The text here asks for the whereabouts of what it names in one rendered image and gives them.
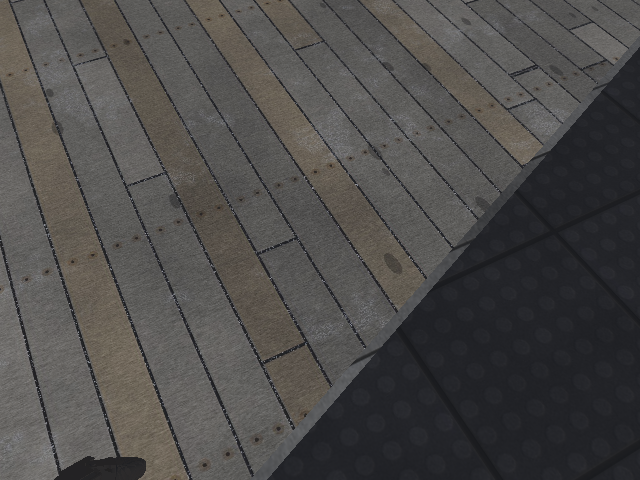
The robot left hand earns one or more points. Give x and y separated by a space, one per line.
119 468

